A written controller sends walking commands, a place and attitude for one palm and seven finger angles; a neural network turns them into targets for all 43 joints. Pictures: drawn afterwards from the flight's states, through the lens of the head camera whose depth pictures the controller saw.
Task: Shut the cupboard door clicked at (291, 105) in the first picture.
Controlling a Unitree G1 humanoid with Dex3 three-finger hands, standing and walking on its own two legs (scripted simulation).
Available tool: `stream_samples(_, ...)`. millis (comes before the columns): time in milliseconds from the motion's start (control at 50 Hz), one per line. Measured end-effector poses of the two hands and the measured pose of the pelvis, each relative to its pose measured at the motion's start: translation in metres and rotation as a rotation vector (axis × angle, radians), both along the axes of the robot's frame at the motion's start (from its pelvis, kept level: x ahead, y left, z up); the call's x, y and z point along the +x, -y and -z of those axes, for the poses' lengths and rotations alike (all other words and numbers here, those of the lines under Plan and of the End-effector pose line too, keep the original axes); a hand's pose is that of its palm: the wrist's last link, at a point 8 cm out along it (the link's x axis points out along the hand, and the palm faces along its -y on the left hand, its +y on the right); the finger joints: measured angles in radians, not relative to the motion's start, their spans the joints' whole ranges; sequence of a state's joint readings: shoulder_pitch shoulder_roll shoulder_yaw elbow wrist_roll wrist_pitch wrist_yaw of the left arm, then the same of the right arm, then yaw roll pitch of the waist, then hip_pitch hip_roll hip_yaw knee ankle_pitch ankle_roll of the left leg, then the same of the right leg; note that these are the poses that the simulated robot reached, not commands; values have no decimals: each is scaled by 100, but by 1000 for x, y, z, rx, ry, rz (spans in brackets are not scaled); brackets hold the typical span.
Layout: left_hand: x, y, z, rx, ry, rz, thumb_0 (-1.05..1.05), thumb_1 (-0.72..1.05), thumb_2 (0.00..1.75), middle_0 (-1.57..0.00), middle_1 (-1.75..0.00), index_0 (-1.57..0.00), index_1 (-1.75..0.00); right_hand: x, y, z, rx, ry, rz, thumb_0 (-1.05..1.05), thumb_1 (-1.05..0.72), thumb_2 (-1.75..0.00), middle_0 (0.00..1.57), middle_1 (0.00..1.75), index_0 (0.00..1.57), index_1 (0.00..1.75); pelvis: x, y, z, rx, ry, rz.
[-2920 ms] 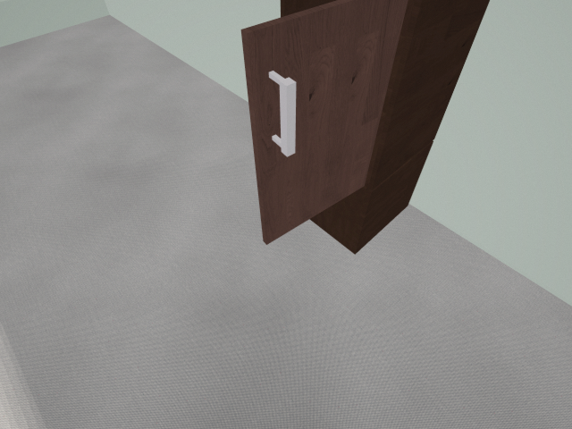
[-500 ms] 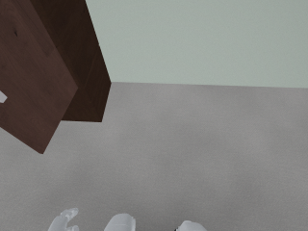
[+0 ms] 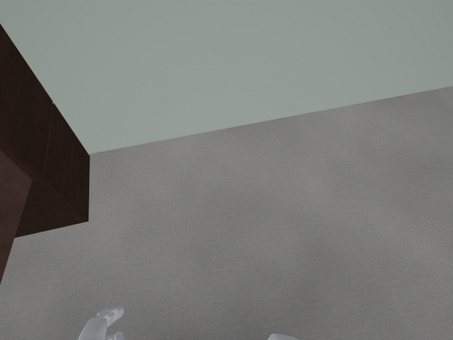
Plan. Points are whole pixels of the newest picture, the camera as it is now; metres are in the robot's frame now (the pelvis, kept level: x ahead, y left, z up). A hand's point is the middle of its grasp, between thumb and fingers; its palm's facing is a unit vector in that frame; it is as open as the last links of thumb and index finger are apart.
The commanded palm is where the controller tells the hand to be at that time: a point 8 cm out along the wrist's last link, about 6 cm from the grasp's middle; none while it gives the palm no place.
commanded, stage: walk around to get in front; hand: left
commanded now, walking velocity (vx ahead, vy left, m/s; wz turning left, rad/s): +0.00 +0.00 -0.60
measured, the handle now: out of the picture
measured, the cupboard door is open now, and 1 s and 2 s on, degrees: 83 83 83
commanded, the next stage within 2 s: none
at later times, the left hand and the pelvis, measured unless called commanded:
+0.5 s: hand (146, 316) +0.17 +0.18 -0.17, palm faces -0.25 -0.95 -0.18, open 7.4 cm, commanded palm none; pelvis +0.03 +0.01 +0.00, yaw -17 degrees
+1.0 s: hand (193, 282) +0.24 +0.09 -0.18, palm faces -0.56 -0.80 -0.20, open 7.4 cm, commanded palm none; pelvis +0.05 -0.02 -0.01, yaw -35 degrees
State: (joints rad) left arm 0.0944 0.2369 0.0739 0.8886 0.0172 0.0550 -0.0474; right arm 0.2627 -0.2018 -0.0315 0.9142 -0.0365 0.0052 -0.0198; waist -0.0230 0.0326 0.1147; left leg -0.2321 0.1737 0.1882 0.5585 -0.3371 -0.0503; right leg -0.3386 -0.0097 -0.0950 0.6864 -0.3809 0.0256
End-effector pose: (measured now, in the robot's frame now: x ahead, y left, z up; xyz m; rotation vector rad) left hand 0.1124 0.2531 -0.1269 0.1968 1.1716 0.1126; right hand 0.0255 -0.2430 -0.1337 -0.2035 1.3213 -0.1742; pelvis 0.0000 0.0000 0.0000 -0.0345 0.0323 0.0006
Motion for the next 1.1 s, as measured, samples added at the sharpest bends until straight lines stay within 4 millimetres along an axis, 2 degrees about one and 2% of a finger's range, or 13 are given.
stream_samples(80,18,13,2,52,31,58,0,91,90,-20,-29,-20,-30,-9,25,19,-1,-23,79,1,-91,-90,21,30,20,30,4,12,12,23,9,51)
stream_samples(180,18,24,0,62,-21,95,0,91,90,-20,-29,-20,-30,7,39,8,-24,19,132,1,-91,-90,20,30,20,30,7,14,5,32,10,112)
stream_samples(300,20,27,11,21,-81,141,0,91,90,-20,-30,-20,-30,35,34,-8,-50,118,164,1,-91,-90,20,30,20,30,16,5,2,34,-2,187)
stream_samples(380,33,21,27,-12,-99,159,0,91,90,-20,-30,-20,-30,42,23,-12,-84,167,172,1,-91,-90,20,30,20,30,26,-6,9,17,-10,231)
stream_samples(460,54,23,22,-20,-93,205,1,91,90,-20,-29,-20,-30,27,12,-20,-84,144,186,0,-91,-90,20,30,20,30,29,-7,1,5,-2,281)
stream_samples(560,86,39,8,-23,-58,284,1,91,90,-20,-29,-20,-30,-6,9,-20,-63,89,267,0,-91,-90,20,30,20,30,33,-2,-6,-13,1,344)
stream_samples(640,114,64,1,-1,-20,376,1,91,90,-20,-29,-19,-30,-41,15,-9,-38,52,363,1,-91,-90,21,30,20,30,34,9,-2,-9,9,401)
stream_samples(700,135,86,2,30,41,442,1,91,90,-20,-29,-20,-30,-68,27,9,-20,24,432,1,-91,-90,21,30,20,30,33,24,11,24,16,435)
stream_samples(760,141,101,0,52,64,471,0,91,90,-20,-29,-20,-30,-85,37,18,-22,-22,489,1,-91,-90,20,30,20,30,32,28,14,14,27,464)
stream_samples(820,140,110,-2,62,36,500,0,91,90,-20,-29,-20,-30,-87,44,12,-33,-16,530,1,-91,-90,20,30,20,30,33,30,8,23,26,504)
stream_samples(920,140,120,4,41,-22,554,0,91,90,-20,-30,-20,-30,-72,46,-3,-57,55,574,1,-91,-90,20,30,20,30,41,30,2,38,18,569)
stream_samples(1020,154,124,22,0,-57,586,0,91,90,-20,-30,-20,-30,-58,35,-8,-100,112,601,1,-91,-90,20,30,20,30,56,22,9,17,2,628)
stream_samples(1100,169,133,20,-14,-66,629,1,91,90,-20,-30,-20,-30,-64,19,-16,-98,100,614,1,-91,-90,20,30,20,30,60,22,3,9,3,678)
